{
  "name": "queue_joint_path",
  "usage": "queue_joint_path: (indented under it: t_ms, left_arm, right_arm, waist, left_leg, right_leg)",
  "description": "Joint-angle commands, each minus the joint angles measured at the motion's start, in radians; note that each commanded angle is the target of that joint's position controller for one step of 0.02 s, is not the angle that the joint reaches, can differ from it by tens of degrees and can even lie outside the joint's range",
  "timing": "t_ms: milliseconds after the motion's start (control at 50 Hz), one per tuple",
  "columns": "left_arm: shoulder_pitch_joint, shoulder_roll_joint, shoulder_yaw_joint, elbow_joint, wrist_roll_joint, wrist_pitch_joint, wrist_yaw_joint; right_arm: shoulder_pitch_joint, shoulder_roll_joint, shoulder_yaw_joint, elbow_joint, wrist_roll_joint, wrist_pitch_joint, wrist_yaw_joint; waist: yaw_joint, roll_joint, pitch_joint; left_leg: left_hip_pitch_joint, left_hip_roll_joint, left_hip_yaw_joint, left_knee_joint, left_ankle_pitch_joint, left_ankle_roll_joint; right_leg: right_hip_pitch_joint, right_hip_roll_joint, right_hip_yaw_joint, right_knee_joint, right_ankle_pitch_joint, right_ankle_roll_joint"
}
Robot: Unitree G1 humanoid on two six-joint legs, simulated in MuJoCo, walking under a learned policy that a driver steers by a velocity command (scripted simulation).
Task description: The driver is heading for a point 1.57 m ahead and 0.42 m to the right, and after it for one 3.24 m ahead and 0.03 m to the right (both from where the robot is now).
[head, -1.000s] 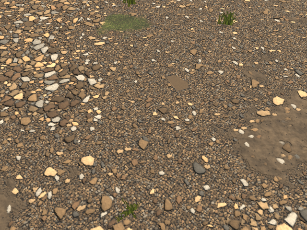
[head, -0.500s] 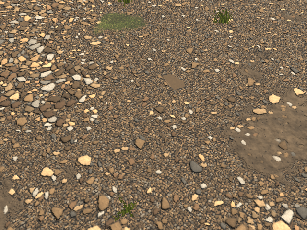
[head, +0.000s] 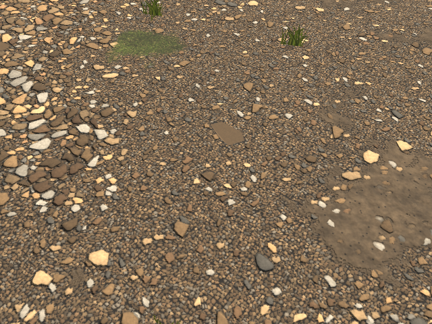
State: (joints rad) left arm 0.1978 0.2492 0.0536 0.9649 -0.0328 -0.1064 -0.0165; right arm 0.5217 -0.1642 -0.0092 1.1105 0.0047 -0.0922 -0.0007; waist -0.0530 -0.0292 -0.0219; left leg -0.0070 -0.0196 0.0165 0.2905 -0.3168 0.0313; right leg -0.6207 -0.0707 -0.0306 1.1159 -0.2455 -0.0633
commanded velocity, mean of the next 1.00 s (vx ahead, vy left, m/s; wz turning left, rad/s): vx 0.22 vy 0.00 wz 0.00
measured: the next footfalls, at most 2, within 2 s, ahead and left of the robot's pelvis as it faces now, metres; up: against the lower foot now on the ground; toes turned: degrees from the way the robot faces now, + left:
right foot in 0.22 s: +0.31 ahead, -0.14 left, +0.00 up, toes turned -3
left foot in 0.66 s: +0.45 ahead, +0.08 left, +0.00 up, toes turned +0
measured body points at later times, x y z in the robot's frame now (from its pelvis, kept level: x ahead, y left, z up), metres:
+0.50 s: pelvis +0.25 -0.06 +0.00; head +0.28 -0.07 +0.45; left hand +0.28 +0.19 -0.14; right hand +0.38 -0.32 -0.13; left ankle +0.35 +0.10 -0.68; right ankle +0.27 -0.14 -0.74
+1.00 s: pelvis +0.36 -0.03 -0.01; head +0.38 -0.03 +0.44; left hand +0.37 +0.22 -0.16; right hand +0.46 -0.28 -0.15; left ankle +0.41 +0.08 -0.74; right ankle +0.27 -0.14 -0.74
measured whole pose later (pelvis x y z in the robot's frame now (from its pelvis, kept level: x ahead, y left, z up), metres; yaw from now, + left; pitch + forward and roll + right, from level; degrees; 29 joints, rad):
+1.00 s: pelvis +0.36 -0.03 -0.01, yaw -1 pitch +1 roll +0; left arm 0.25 0.22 0.02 1.08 0.00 0.00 0.03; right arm 0.11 -0.20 -0.06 1.01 0.01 -0.02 -0.02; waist 0.02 -0.01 0.03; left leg -0.35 -0.01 0.02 0.54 -0.20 0.03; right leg -0.11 0.00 -0.04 0.50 -0.40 -0.01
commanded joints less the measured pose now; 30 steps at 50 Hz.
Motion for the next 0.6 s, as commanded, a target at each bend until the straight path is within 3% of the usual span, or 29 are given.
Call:
queue_joint_path:
  t_ms: [20, 40, 80, 140, 180, 200, 220, 240, 260, 280, 300, 320, 360, 380, 420, 500, 540, 600]
  left_arm:
    - [-0.165, -0.021, -0.018, -0.110, 0.008, -0.008, -0.020]
    - [-0.224, -0.032, -0.027, -0.137, 0.009, -0.006, -0.021]
    - [-0.274, -0.007, -0.028, -0.167, 0.004, 0.001, -0.023]
    - [-0.291, 0.051, -0.016, -0.193, -0.001, 0.003, -0.027]
    - [-0.172, 0.103, 0.010, -0.172, 0.001, 0.000, -0.026]
    - [-0.007, 0.140, 0.034, -0.121, -0.003, 0.004, -0.021]
    - [0.169, 0.186, 0.055, -0.073, -0.005, 0.012, -0.013]
    - [0.287, 0.284, 0.074, -0.046, 0.024, 0.019, -0.007]
    - [0.263, 0.233, 0.052, -0.043, 0.031, 0.018, -0.013]
    - [0.138, 0.168, 0.031, -0.059, 0.027, 0.010, -0.015]
    - [0.029, 0.123, 0.016, -0.085, 0.026, 0.004, -0.017]
    - [-0.039, 0.095, 0.007, -0.094, 0.034, -0.004, -0.026]
    - [-0.062, 0.047, -0.008, -0.074, 0.048, -0.013, -0.036]
    - [-0.047, 0.046, -0.010, -0.059, 0.052, -0.017, -0.034]
    - [-0.029, 0.074, -0.011, -0.035, 0.060, -0.018, -0.020]
    - [-0.009, 0.107, -0.012, -0.019, 0.054, 0.005, 0.015]
    - [0.029, 0.132, -0.007, -0.001, 0.048, 0.016, 0.022]
    - [0.046, 0.129, -0.007, 0.021, 0.038, 0.032, 0.024]
  right_arm:
    - [0.017, -0.111, -0.005, -0.045, -0.007, 0.009, -0.020]
    - [0.008, -0.138, -0.009, -0.055, -0.006, 0.009, -0.026]
    - [0.031, -0.191, -0.023, -0.053, 0.004, 0.003, -0.032]
    - [0.030, -0.202, -0.036, -0.046, 0.020, 0.001, -0.031]
    - [0.005, -0.221, -0.047, -0.050, 0.009, 0.013, -0.029]
    - [-0.009, -0.215, -0.047, -0.056, -0.001, 0.024, -0.028]
    - [-0.028, -0.203, -0.039, -0.078, -0.012, 0.026, -0.024]
    - [0.083, -0.061, -0.005, -0.100, -0.016, 0.011, -0.011]
    - [0.090, -0.046, 0.001, -0.084, 0.007, -0.025, 0.001]
    - [-0.015, -0.134, -0.025, -0.120, 0.037, -0.045, 0.006]
    - [-0.096, -0.165, -0.031, -0.140, 0.041, -0.049, 0.000]
    - [-0.122, -0.164, -0.039, -0.139, 0.029, -0.042, -0.013]
    - [-0.081, -0.132, -0.048, -0.129, 0.016, -0.007, -0.028]
    - [-0.069, -0.111, -0.048, -0.127, 0.014, 0.006, -0.031]
    - [-0.100, -0.110, -0.053, -0.148, 0.004, 0.019, -0.036]
    - [-0.264, -0.098, -0.045, -0.200, -0.009, 0.026, -0.033]
    - [-0.326, -0.109, -0.045, -0.211, -0.004, 0.033, -0.028]
    - [-0.378, -0.139, -0.051, -0.223, -0.004, 0.042, -0.025]
  waist:
    - [-0.001, 0.099, 0.156]
    - [-0.009, 0.103, 0.169]
    - [-0.010, 0.141, 0.172]
    - [0.024, 0.147, 0.176]
    - [0.103, 0.175, 0.069]
    - [0.183, 0.175, -0.032]
    - [0.256, 0.147, -0.138]
    - [0.197, -0.139, -0.311]
    - [0.184, -0.230, -0.387]
    - [0.151, -0.169, -0.180]
    - [0.116, -0.065, -0.074]
    - [0.074, 0.018, -0.031]
    - [0.018, -0.018, -0.015]
    - [0.006, -0.027, -0.009]
    - [-0.012, -0.034, 0.001]
    - [0.019, -0.035, -0.023]
    - [0.048, -0.035, -0.035]
    - [0.060, -0.036, -0.016]
  left_leg:
    - [0.006, 0.205, -0.145, -0.164, 0.353, 0.136]
    - [-0.063, 0.192, -0.120, -0.187, 0.340, 0.135]
    - [-0.106, 0.211, -0.111, -0.228, 0.329, 0.141]
    - [0.002, 0.256, -0.094, -0.183, 0.461, 0.122]
    - [0.073, 0.263, -0.058, -0.004, 0.839, 0.091]
    - [0.045, 0.229, -0.024, 0.189, 0.965, 0.069]
    - [-0.143, 0.189, -0.009, 0.444, 0.813, 0.036]
    - [-0.494, 0.009, 0.004, 0.873, 0.237, -0.023]
    - [-0.621, -0.047, -0.154, 1.089, -0.209, -0.010]
    - [-0.712, 0.013, -0.153, 1.160, -0.172, 0.006]
    - [-0.676, 0.069, -0.117, 1.136, -0.088, 0.013]
    - [-0.601, 0.109, -0.098, 1.082, -0.033, 0.008]
    - [-0.469, 0.140, -0.093, 0.980, -0.005, 0.007]
    - [-0.445, 0.135, -0.080, 0.945, 0.002, 0.002]
    - [-0.455, 0.125, -0.067, 0.848, 0.055, -0.015]
    - [-0.427, 0.117, -0.044, 0.503, 0.245, -0.042]
    - [-0.392, 0.097, -0.039, 0.406, 0.298, -0.050]
    - [-0.370, 0.084, -0.050, 0.311, 0.256, -0.040]
  right_leg:
    - [-0.189, -0.021, -0.012, -0.222, 0.133, 0.027]
    - [-0.109, 0.001, -0.033, -0.328, 0.181, 0.036]
    - [0.012, 0.031, -0.054, -0.435, 0.221, 0.038]
    - [0.054, 0.041, -0.031, -0.541, 0.226, -0.004]
    - [0.220, 0.089, -0.052, -0.541, 0.192, -0.043]
    - [0.419, 0.121, -0.068, -0.539, 0.178, -0.070]
    - [0.706, 0.034, 0.031, -0.523, 0.155, -0.108]
    - [1.042, -0.246, 0.511, -0.628, -0.096, -0.253]
    - [1.043, -0.334, 0.867, -0.858, -0.206, -0.304]
    - [0.869, -0.305, 0.729, -0.877, -0.109, -0.249]
    - [0.676, -0.276, 0.527, -0.866, 0.133, -0.219]
    - [0.521, -0.230, 0.376, -0.867, 0.353, -0.191]
    - [0.373, -0.155, 0.193, -0.892, 0.558, -0.163]
    - [0.340, -0.142, 0.154, -0.902, 0.644, -0.172]
    - [0.315, -0.128, 0.097, -0.911, 0.756, -0.187]
    - [0.349, -0.092, 0.020, -0.891, 0.760, -0.156]
    - [0.384, -0.102, 0.032, -0.885, 0.688, -0.153]
    - [0.427, -0.129, 0.078, -0.851, 0.564, -0.153]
